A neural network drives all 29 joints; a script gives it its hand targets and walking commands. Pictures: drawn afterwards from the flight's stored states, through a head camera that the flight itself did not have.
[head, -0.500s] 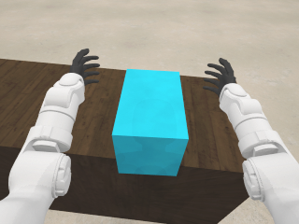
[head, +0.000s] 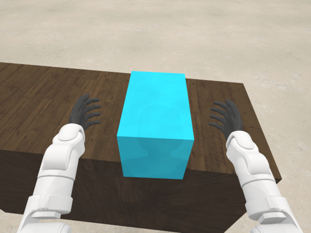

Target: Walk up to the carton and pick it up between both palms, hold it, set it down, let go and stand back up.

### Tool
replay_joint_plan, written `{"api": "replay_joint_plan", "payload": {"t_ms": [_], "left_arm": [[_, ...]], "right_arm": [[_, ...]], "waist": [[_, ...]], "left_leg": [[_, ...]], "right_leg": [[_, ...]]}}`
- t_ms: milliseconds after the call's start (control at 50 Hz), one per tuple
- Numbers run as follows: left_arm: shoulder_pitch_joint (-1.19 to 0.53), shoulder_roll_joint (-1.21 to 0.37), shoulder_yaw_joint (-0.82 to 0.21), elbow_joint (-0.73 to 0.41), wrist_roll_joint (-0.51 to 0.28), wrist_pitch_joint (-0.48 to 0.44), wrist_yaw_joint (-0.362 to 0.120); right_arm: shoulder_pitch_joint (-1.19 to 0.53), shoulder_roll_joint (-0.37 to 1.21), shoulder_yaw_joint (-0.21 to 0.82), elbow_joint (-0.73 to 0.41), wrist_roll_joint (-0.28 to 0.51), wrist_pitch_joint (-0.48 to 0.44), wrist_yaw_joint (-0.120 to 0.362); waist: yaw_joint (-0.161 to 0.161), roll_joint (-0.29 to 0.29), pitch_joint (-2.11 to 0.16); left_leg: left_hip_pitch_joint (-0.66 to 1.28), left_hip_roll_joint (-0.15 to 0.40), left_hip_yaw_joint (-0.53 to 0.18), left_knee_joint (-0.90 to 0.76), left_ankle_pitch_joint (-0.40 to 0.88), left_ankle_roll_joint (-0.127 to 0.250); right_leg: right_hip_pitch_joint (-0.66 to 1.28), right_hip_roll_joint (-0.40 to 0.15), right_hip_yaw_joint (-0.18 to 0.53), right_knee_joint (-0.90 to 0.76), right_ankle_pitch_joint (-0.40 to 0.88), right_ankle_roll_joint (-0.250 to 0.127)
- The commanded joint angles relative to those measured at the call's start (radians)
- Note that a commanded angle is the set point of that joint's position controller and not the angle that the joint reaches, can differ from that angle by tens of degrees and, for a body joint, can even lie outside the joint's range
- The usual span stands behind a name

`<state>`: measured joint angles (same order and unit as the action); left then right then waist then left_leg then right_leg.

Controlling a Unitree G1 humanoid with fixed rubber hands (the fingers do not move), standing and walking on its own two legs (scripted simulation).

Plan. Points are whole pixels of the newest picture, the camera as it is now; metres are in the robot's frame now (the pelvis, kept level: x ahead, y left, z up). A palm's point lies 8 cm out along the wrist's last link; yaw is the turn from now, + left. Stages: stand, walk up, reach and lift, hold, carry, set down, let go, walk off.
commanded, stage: set down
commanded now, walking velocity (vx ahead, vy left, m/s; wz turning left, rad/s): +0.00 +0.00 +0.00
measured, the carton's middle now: (155, 122) +0.46 +0.01 +0.03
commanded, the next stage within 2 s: let go in 1.96 s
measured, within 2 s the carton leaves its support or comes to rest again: neither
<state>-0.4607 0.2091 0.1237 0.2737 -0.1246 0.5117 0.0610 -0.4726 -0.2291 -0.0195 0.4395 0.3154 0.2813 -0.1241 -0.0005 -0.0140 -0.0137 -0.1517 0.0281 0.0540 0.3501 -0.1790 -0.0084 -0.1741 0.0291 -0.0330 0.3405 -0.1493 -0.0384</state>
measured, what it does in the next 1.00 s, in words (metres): stands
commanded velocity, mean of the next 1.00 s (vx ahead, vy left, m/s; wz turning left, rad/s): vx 0.00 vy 0.00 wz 0.00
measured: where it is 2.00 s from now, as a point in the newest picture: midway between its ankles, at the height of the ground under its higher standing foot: outside the picture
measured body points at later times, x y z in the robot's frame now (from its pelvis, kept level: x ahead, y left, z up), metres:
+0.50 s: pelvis +0.02 +0.00 +0.00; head +0.02 +0.01 +0.45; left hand +0.29 +0.21 +0.07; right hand +0.29 -0.19 +0.07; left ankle +0.01 +0.12 -0.75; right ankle +0.02 -0.09 -0.75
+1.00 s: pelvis +0.03 +0.00 +0.00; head +0.03 +0.01 +0.45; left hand +0.23 +0.21 +0.01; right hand +0.23 -0.20 +0.01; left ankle +0.01 +0.12 -0.75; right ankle +0.02 -0.09 -0.75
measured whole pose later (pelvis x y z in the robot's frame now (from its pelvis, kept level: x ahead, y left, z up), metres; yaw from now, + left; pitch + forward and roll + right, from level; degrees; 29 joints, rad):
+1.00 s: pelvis +0.03 +0.00 +0.00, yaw -1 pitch -2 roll +0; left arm 0.31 0.18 -0.04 0.01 -0.13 0.03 0.07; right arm 0.35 -0.16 0.00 0.05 0.18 -0.06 -0.03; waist 0.05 -0.01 0.04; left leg -0.08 0.02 0.06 0.31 -0.20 -0.01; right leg -0.11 0.03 -0.01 0.30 -0.17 -0.03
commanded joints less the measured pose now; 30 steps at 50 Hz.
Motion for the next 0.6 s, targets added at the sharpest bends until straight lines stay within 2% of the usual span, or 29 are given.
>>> {"api": "replay_joint_plan", "payload": {"t_ms": [0,160,360,580], "left_arm": [[-0.278,0.093,0.031,-0.210,0.014,-0.036,-0.006],[-0.043,0.051,0.029,-0.360,0.038,-0.053,-0.019],[0.232,0.031,-0.016,-0.556,0.010,-0.137,-0.008],[0.475,0.015,-0.079,-0.560,-0.018,-0.293,0.001]], "right_arm": [[-0.291,-0.090,-0.040,-0.233,-0.019,-0.046,-0.002],[-0.056,-0.054,-0.025,-0.387,-0.042,-0.086,-0.008],[0.247,-0.041,-0.024,-0.584,-0.057,-0.152,0.013],[0.512,-0.023,-0.028,-0.651,-0.092,-0.233,0.051]], "waist": [[0.005,0.001,-0.283],[0.011,-0.002,-0.209],[0.026,0.024,-0.167],[0.046,0.011,-0.110]], "left_leg": [[0.113,-0.037,-0.005,-0.024,0.148,0.016],[0.157,-0.040,0.002,-0.030,0.197,0.007],[0.211,-0.030,-0.006,-0.030,0.268,-0.012],[0.205,-0.020,-0.022,-0.037,0.264,-0.011]], "right_leg": [[0.100,0.011,0.028,-0.043,0.077,0.049],[0.110,0.010,0.036,-0.057,0.111,0.050],[0.058,0.005,0.049,-0.076,0.117,0.033],[0.008,-0.006,0.069,-0.101,0.069,0.019]]}}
